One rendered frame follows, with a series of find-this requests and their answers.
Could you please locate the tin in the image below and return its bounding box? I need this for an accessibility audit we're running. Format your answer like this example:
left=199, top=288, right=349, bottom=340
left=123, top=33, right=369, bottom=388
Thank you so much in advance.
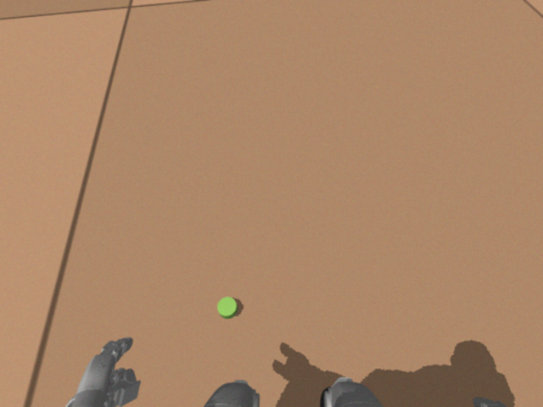
left=217, top=297, right=238, bottom=319

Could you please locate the left robot arm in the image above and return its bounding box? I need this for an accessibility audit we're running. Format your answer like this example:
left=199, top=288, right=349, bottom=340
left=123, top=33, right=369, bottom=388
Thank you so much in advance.
left=65, top=389, right=109, bottom=407

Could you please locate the left robot hand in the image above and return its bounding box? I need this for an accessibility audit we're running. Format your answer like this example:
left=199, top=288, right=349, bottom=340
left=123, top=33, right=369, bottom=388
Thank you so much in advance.
left=76, top=337, right=141, bottom=407

